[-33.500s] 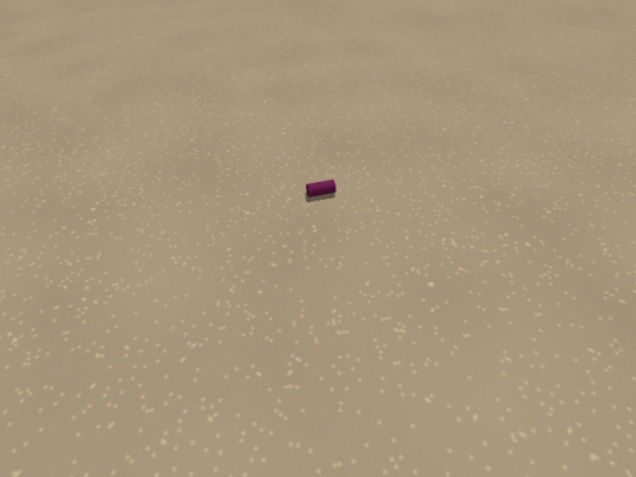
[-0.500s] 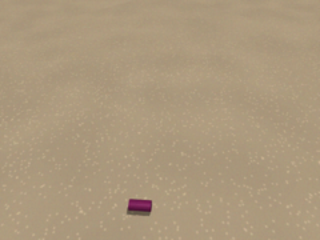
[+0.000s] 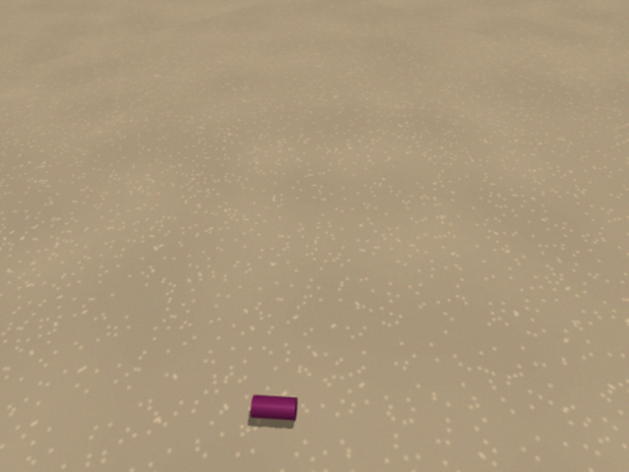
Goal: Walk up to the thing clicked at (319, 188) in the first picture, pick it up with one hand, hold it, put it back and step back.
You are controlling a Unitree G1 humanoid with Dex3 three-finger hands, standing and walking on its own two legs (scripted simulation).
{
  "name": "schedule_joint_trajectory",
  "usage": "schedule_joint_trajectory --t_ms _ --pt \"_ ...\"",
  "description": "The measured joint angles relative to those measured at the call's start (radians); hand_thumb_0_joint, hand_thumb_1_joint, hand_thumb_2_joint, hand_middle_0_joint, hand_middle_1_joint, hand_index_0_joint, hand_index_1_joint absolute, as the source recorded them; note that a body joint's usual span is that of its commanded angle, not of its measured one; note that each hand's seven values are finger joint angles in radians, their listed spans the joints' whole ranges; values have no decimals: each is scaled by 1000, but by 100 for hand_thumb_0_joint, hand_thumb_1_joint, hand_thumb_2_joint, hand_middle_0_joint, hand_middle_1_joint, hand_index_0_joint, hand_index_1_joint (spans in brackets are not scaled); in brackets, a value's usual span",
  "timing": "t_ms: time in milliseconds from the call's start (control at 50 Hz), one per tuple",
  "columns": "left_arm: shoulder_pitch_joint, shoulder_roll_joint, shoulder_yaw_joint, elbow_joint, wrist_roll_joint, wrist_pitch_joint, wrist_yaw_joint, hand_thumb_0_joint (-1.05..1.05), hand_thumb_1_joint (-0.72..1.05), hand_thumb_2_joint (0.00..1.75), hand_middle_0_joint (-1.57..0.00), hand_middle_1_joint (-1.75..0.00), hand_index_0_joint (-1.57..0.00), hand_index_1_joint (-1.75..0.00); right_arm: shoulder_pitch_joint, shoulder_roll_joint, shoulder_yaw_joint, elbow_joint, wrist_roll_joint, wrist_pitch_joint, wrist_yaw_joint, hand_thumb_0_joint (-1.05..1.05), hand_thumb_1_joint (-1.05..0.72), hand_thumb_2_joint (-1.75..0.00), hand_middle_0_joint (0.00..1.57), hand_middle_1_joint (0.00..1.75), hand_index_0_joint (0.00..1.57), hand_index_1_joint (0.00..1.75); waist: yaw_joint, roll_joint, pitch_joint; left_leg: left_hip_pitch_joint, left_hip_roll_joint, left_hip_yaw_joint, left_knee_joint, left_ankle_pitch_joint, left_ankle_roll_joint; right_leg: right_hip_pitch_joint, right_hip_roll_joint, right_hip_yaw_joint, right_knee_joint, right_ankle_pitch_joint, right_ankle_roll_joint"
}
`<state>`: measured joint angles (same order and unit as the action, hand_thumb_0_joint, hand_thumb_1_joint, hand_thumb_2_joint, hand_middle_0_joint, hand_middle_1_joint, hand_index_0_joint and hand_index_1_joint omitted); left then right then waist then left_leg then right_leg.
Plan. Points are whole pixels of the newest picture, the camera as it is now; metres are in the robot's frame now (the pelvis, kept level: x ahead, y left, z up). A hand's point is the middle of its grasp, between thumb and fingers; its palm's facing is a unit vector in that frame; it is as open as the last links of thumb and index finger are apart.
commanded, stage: stand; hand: left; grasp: from above
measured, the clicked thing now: (274, 407) +0.46 +0.18 -0.75
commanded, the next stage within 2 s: step back in 0.38 s
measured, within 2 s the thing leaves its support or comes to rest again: neither
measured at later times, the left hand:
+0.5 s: hand out of the picture +0.06 +0.26 -0.16, palm faces +0.03 -0.93 -0.36, open 7.3 cm
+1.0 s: hand out of the picture +0.02 +0.31 -0.18, palm faces -0.07 -0.92 -0.38, open 7.3 cm
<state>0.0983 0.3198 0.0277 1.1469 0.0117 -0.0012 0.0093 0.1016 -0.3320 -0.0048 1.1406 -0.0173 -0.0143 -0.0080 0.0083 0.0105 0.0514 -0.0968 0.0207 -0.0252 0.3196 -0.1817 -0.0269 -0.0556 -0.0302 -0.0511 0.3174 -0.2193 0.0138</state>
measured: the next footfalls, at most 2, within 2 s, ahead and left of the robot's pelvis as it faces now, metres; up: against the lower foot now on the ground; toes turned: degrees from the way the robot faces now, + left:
right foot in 1.08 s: -0.12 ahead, -0.08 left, +0.00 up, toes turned -1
left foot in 1.44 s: -0.19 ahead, +0.16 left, +0.00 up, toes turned -1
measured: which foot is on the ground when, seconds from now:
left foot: down 0.00-1.00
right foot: down 0.00-0.68, up 0.70-1.00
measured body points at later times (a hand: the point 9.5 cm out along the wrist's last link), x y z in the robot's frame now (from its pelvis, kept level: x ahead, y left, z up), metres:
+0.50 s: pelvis -0.02 +0.00 -0.01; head +0.02 +0.00 +0.44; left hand +0.06 +0.31 -0.14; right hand +0.07 -0.30 -0.14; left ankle +0.00 +0.14 -0.74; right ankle -0.03 -0.12 -0.75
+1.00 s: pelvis -0.11 +0.05 -0.02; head -0.03 +0.06 +0.42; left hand +0.02 +0.36 -0.15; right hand -0.02 -0.26 -0.14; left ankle -0.05 +0.15 -0.75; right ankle -0.15 -0.09 -0.70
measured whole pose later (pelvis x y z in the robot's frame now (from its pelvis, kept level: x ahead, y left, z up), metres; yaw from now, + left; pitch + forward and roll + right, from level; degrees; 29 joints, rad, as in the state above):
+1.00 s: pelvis -0.11 +0.05 -0.02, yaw -3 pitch -2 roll +0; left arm 0.10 0.39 0.08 0.89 0.01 0.07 0.02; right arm 0.12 -0.34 -0.04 0.85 -0.03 0.01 -0.01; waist -0.02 -0.03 0.22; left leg -0.33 0.01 0.04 0.61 -0.25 0.04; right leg -0.36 0.06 0.11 0.98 -0.52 0.02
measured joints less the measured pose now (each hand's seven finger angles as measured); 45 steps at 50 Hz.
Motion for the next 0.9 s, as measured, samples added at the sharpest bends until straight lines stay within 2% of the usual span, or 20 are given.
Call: schedule_joint_trajectory --t_ms 400,460,500,580,620,640,660,680,700,740,780,840,900 --pt "11 8 -1 -12 -4 -2 -6 0 90 89 -20 -30 -21 -30 11 -4 1 -3 2 7 10 1 -91 -90 20 30 21 30 -7 -1 2 -18 5 -4 8 5 -3 -16 5 -3 7 5 -5" --pt "0 14 21 -53 -17 3 -4 0 90 89 -21 -30 -21 -30 -11 -18 -9 -41 11 22 14 1 -91 -90 20 30 21 30 -14 8 45 -86 9 -11 111 -22 9 -61 10 -8 65 -10 -10" --pt "-9 20 31 -85 -17 11 -1 0 90 89 -21 -30 -21 -30 -23 -31 -20 -73 16 33 15 1 -91 -90 20 30 21 30 -16 10 78 -147 1 -12 215 -27 31 -91 6 -9 105 -19 -12" --pt "-20 35 40 -141 4 30 5 0 90 89 -21 -30 -21 -30 -13 -55 -43 -137 16 57 21 1 -91 -90 20 30 21 30 -17 -11 107 -243 -53 -22 488 -248 74 -158 -29 10 198 -47 -4" --pt "-30 47 41 -165 9 36 8 0 90 89 -21 -30 -21 -30 5 -63 -49 -160 18 57 22 1 -91 -90 20 30 20 30 -24 -23 111 -239 -54 -13 490 -251 80 -193 -45 14 243 -62 8" --pt "-37 55 40 -178 9 40 9 0 90 89 -21 -30 -21 -31 17 -67 -52 -167 15 53 23 1 -91 -90 20 30 20 30 -28 -27 111 -221 -47 -5 439 -207 79 -212 -52 14 273 -73 17" --pt "-45 60 38 -194 6 45 8 0 90 89 -21 -30 -21 -31 31 -74 -55 -174 10 48 23 1 -91 -90 20 30 20 30 -33 -25 110 -197 -37 -3 366 -123 72 -236 -55 11 310 -89 24" --pt "-59 67 39 -208 1 50 9 0 90 89 -21 -30 -21 -31 39 -74 -60 -176 0 43 20 1 -91 -90 20 30 20 30 -33 -32 117 -188 -41 -3 343 -157 54 -266 -60 22 361 -104 13" --pt "-78 75 44 -221 -4 56 13 0 90 89 -21 -30 -21 -30 40 -65 -63 -174 -7 41 18 1 -91 -90 20 30 20 30 -27 -48 135 -194 -51 4 355 -174 53 -296 -45 74 428 -176 -5" --pt "-99 85 48 -239 -6 64 25 0 90 89 -20 -30 -21 -30 45 -46 -56 -177 -10 42 21 1 -91 -90 20 30 20 30 -30 -60 160 -207 -51 1 363 -167 58 -348 37 176 594 -322 -29" --pt "-99 91 46 -249 -10 68 31 0 91 89 -20 -30 -21 -30 51 -26 -47 -183 -10 45 16 1 -91 -90 20 30 20 30 -32 -67 161 -207 -47 2 331 -138 61 -391 100 220 741 -350 -39" --pt "-75 87 43 -257 -14 66 28 0 91 89 -20 -29 -21 -30 52 -10 -42 -207 -12 45 3 1 -90 -90 20 30 21 30 -27 -67 158 -201 -39 19 286 -103 67 -409 131 217 848 -319 -28" --pt "-38 80 42 -259 -10 68 22 0 91 89 -20 -30 -21 -30 43 -2 -41 -240 -10 38 -4 1 -90 -90 20 30 21 30 -26 -58 160 -200 -30 39 270 -84 72 -377 126 199 830 -315 -5"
